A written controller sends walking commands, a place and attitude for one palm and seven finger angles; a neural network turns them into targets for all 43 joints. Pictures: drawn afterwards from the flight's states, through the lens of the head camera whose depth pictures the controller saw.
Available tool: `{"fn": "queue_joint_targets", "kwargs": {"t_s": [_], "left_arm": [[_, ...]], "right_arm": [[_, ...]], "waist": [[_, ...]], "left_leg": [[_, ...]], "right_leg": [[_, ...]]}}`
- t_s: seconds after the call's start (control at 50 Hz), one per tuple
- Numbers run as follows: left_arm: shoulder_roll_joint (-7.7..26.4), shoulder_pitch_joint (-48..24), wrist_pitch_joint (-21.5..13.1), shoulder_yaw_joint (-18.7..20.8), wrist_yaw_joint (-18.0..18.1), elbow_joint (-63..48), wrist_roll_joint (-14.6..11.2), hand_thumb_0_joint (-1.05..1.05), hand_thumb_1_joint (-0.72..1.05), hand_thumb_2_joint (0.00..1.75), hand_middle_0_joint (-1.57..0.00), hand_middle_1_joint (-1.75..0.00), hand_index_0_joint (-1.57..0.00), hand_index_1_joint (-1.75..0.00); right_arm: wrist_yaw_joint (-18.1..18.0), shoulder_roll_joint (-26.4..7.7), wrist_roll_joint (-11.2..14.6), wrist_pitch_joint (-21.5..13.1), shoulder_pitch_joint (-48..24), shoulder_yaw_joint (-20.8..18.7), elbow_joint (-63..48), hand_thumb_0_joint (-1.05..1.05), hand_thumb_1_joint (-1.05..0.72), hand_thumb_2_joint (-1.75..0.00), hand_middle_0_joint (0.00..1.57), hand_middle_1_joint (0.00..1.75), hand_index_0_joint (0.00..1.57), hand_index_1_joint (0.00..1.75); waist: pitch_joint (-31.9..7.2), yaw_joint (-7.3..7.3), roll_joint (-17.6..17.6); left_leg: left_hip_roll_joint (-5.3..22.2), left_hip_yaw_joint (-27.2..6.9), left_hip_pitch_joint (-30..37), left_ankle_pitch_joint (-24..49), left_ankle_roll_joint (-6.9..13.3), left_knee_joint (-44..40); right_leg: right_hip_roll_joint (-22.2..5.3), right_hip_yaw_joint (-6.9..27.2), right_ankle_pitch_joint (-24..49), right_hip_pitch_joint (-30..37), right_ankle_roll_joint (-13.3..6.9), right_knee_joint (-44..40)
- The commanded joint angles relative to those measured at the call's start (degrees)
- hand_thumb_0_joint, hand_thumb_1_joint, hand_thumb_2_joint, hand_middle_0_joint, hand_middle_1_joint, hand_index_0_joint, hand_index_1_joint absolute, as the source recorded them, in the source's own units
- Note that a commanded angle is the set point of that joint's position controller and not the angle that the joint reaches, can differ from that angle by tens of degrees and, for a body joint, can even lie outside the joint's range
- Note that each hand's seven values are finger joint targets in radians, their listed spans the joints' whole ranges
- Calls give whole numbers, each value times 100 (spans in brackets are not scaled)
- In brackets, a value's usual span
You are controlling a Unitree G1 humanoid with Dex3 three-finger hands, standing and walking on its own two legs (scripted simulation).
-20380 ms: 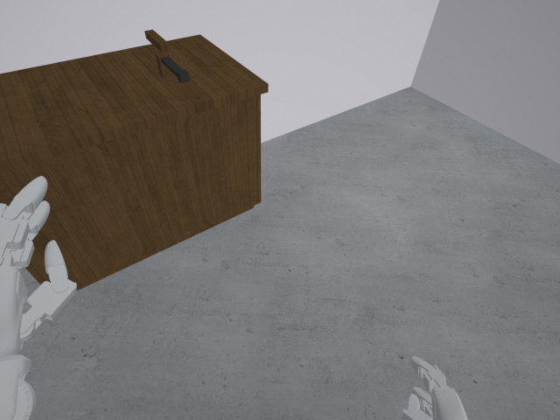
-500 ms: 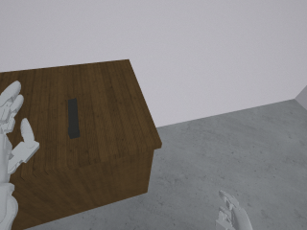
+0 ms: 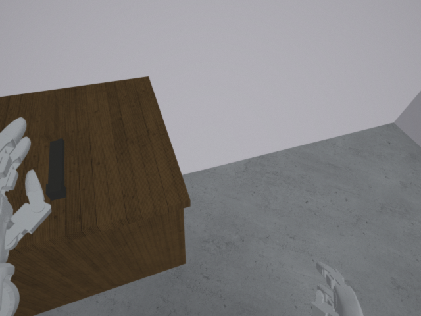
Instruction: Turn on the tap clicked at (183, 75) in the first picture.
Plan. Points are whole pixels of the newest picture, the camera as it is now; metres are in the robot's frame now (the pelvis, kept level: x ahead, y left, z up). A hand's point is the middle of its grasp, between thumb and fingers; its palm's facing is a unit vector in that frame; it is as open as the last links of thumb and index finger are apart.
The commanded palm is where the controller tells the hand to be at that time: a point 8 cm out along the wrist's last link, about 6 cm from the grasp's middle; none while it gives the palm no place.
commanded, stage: come to a stop and stand still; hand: left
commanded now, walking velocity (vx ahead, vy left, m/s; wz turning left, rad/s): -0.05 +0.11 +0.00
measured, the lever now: (56, 190) +0.34 +0.34 +0.00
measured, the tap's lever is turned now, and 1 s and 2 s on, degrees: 0 0 0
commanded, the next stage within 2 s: look again from close up in 0.80 s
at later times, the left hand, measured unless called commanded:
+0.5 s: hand out of the picture +0.20 +0.29 +0.17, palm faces +0.42 -0.85 -0.31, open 7.4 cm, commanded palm +0.14 +0.33 +0.18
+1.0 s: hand out of the picture +0.23 +0.36 +0.22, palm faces +0.54 -0.72 -0.44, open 7.4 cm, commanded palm +0.13 +0.34 +0.18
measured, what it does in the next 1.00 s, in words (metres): shifts its weight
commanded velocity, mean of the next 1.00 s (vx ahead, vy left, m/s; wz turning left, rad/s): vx -0.01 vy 0.00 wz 0.00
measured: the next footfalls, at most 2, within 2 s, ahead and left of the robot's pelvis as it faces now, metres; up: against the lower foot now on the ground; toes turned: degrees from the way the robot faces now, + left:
none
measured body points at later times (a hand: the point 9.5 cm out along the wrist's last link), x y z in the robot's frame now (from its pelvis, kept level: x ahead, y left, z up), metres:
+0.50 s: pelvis -0.01 +0.04 +0.01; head -0.01 +0.06 +0.46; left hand +0.17 +0.34 +0.19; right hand +0.17 -0.17 -0.06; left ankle -0.04 +0.14 -0.73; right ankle +0.02 -0.06 -0.73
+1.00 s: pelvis -0.03 +0.06 +0.00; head +0.01 +0.10 +0.45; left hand +0.20 +0.40 +0.25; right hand +0.14 -0.15 -0.08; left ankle -0.04 +0.14 -0.73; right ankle +0.02 -0.06 -0.73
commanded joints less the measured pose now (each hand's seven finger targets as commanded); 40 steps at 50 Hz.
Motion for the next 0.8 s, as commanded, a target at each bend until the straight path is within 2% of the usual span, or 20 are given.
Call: {"fn": "queue_joint_targets", "kwargs": {"t_s": [0.0,0.04,0.08,0.12,0.18,0.22,0.28,0.32,0.36,0.4,0.52,0.6,0.66,0.74,0.78], "left_arm": [[1153,-16,-478,867,241,-1238,57,0,90,90,-20,-30,-20,-30],[1113,70,-481,837,249,-1114,61,0,90,90,-20,-30,-20,-30],[1081,173,-448,855,246,-925,48,0,90,90,-20,-30,-20,-30],[965,227,-408,750,202,-828,34,0,90,90,-20,-30,-20,-30],[969,222,-377,737,189,-773,29,0,90,90,-20,-30,-20,-30],[906,114,-358,635,161,-849,38,0,90,90,-20,-30,-20,-30],[924,-216,-355,550,175,-967,77,0,90,90,-20,-30,-20,-30],[923,-532,-372,469,177,-1126,109,0,90,90,-20,-30,-20,-30],[910,-667,-374,437,191,-1083,141,0,90,90,-20,-30,-20,-30],[969,-866,-368,457,182,-1114,168,0,90,90,-20,-30,-20,-30],[748,-827,-336,321,134,-640,188,0,90,90,-20,-30,-20,-30],[782,-744,-351,366,113,-661,203,0,90,90,-20,-30,-20,-30],[802,-735,-369,401,125,-680,210,0,90,90,-20,-30,-20,-30],[881,-811,-455,464,135,-938,212,0,90,90,-20,-30,-20,-30],[893,-733,-494,503,148,-973,210,0,90,90,-20,-30,-20,-30]], "right_arm": [[-77,-496,-5,-323,-620,-160,-877,0,-90,-90,20,30,20,30],[-87,-492,12,-283,-584,-150,-916,0,-90,-90,20,30,20,30],[-96,-517,37,-252,-548,-184,-927,0,-90,-90,20,30,20,30],[-103,-535,33,-230,-520,-185,-913,0,-90,-90,20,30,20,30],[-121,-553,42,-194,-531,-190,-929,0,-90,-90,20,30,20,30],[-135,-544,25,-186,-541,-178,-915,0,-90,-90,20,30,20,30],[-146,-552,10,-202,-555,-148,-914,0,-90,-90,20,30,20,30],[-170,-547,-18,-235,-569,-120,-901,0,-90,-90,20,30,20,30],[-164,-544,-17,-258,-543,-111,-898,0,-90,-90,20,30,20,30],[-174,-522,-24,-281,-563,-97,-898,0,-90,-90,20,30,20,30],[-126,-491,-11,-275,-450,-83,-931,0,-90,-90,20,30,20,30],[-105,-500,-4,-270,-460,-89,-971,0,-90,-90,20,30,20,30],[-103,-513,1,-282,-423,-102,-983,0,-90,-90,20,30,20,30],[-113,-519,-3,-335,-438,-121,-969,0,-90,-90,20,30,20,30],[-106,-527,-4,-366,-404,-142,-951,0,-90,-90,20,30,20,30]], "waist": [[-1168,137,542],[-1263,129,337],[-1331,130,-14],[-1273,103,-34],[-1257,102,-121],[-1180,88,18],[-1017,110,141],[-858,110,383],[-818,137,520],[-687,150,799],[-476,158,567],[-483,165,593],[-513,164,433],[-650,160,652],[-762,164,600]], "left_leg": [[-44,-26,-152,1547,134,-435],[20,-40,-195,1923,128,-417],[20,-39,-207,1992,111,-390],[58,-94,-95,2085,87,-509],[130,-163,-46,2006,115,-631],[137,-210,7,1837,119,-712],[157,-292,-91,1363,173,-938],[178,-361,-159,1242,164,-1102],[216,-412,-236,1211,184,-1236],[249,-445,-409,1148,148,-1380],[236,-469,-809,634,126,-1612],[246,-469,-913,551,133,-1663],[263,-477,-962,423,161,-1662],[229,-476,-861,702,113,-1590],[209,-467,-787,935,93,-1502]], "right_leg": [[-1348,1345,2349,1433,401,-614],[-1264,1109,3030,1702,512,-410],[-1267,1032,3310,1808,507,-339],[-1255,969,3108,1652,372,-302],[-1155,918,2516,1516,376,-366],[-1139,971,2104,1327,318,-439],[-1041,991,1266,1191,360,-610],[-987,943,998,1074,344,-596],[-905,888,984,1161,369,-559],[-862,802,985,1231,385,-492],[-772,705,654,1377,416,-562],[-780,664,680,1460,428,-557],[-776,681,676,1521,441,-580],[-782,653,934,1591,422,-479],[-804,642,1130,1660,400,-430]]}}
